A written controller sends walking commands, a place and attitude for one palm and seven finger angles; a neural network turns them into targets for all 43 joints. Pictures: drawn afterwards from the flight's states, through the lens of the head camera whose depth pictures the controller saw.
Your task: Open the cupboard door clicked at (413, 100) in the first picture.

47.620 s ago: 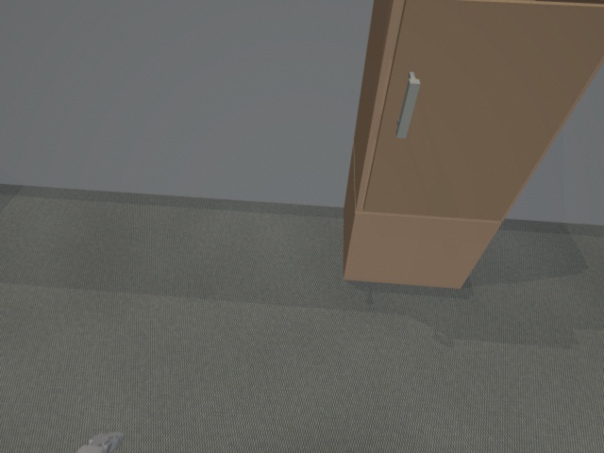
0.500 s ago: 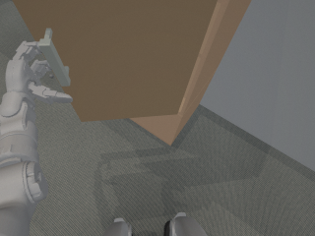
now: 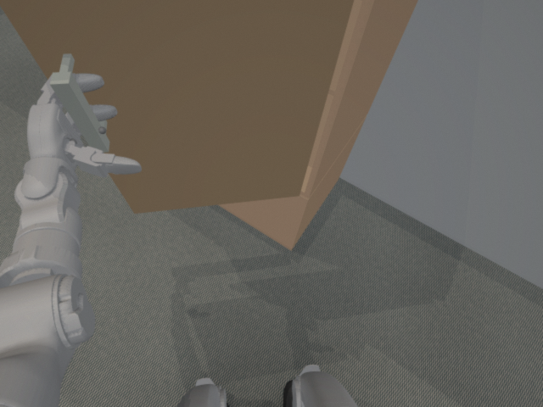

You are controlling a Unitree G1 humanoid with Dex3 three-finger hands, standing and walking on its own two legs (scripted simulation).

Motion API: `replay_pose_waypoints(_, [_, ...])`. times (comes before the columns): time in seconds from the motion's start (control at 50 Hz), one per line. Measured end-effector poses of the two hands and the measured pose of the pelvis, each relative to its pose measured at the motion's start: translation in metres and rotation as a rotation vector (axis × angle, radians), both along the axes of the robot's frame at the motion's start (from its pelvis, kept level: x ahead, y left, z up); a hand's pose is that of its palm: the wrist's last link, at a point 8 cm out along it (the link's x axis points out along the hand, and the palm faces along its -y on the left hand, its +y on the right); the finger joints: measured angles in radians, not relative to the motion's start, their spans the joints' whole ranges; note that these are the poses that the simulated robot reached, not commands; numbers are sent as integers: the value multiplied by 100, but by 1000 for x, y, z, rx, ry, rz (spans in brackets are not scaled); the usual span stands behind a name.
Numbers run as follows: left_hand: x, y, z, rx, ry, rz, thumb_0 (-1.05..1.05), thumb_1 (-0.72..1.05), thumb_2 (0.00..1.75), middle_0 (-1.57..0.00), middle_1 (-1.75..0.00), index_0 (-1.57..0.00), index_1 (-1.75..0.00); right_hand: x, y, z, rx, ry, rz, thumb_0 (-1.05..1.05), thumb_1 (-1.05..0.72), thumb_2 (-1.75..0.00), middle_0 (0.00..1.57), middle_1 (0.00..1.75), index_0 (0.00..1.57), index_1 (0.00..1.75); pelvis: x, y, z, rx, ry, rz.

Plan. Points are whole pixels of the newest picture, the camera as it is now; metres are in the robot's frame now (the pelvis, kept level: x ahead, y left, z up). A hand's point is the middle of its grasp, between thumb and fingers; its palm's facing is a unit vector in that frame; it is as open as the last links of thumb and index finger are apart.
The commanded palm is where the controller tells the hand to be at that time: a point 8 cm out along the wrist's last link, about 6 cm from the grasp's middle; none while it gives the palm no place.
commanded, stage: slide the fingers in behind the handle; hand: left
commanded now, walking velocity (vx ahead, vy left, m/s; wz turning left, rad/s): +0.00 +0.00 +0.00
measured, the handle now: (85, 106) +0.54 +0.24 +0.09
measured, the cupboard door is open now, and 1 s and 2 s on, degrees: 42 42 73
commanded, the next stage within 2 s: close the thumb around the handle in 0.38 s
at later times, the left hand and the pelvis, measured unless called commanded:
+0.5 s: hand (97, 134) +0.48 +0.22 +0.09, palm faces +0.09 -1.00 +0.00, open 14.0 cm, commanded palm +0.46 +0.26 +0.09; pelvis +0.00 +0.00 +0.00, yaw +0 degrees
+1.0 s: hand (97, 131) +0.49 +0.22 +0.09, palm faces +0.09 -1.00 +0.00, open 7.2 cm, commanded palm +0.46 +0.26 +0.09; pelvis +0.00 +0.01 +0.00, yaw +0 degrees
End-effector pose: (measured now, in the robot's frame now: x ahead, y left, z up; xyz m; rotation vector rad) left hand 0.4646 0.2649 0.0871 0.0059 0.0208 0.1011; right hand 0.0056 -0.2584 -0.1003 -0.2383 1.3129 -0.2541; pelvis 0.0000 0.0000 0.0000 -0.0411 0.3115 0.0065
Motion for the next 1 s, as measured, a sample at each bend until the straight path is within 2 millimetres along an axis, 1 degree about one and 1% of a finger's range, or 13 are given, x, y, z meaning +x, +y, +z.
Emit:
replay_pose_waypoints(0.28, [-4,3,-1,-2,-6,-9,-1,-50,30,-30,-120,-30,-120,4,-7,3,-20,-9,4,1,-91,-90,21,30,20,30,0,-2,1,-1,1,1])
replay_pose_waypoints(0.36, [-5,2,1,-4,-17,-12,-1,-50,30,-30,-120,-30,-120,7,-6,3,-17,-15,9,1,-91,-90,21,30,20,30,1,-1,1,-1,-2,2])
replay_pose_waypoints(0.52, [-7,5,0,-7,-3,-8,-1,-50,30,-30,-120,-30,-120,13,-2,3,-11,-35,15,1,-91,-90,21,30,20,30,1,1,1,-1,-7,2])
replay_pose_waypoints(0.6, [-7,7,-4,-10,6,-7,-1,-45,32,-31,-120,-30,-121,14,1,1,-11,-32,23,1,-91,-90,21,30,20,30,0,2,0,-2,-5,5])
replay_pose_waypoints(0.68, [-5,9,-3,-9,-12,-7,-1,-33,37,-31,-121,-31,-122,12,2,1,-14,-26,22,1,-91,-90,21,30,20,30,-1,4,0,-4,1,5])
replay_pose_waypoints(0.76, [-4,5,1,-7,-29,-22,-1,-15,44,-33,-123,-32,-124,9,3,0,-10,-16,20,1,-91,-90,21,30,20,30,0,6,-1,-5,2,4])
replay_pose_waypoints(0.9, [0,5,-6,-16,14,-13,0,21,60,-35,-127,-35,-128,6,5,1,-13,-14,8,1,-91,-90,21,30,20,30,1,7,-1,-5,4,1])
replay_pose_waypoints(1.0, [-4,5,1,-5,-37,-8,0,48,72,-37,-130,-37,-131,3,6,1,-6,-9,3,1,-91,-90,21,30,20,30,3,7,0,-5,2,-5])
